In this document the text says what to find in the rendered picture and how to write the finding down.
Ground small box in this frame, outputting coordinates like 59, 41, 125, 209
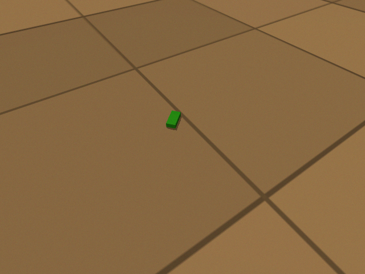
166, 111, 181, 128

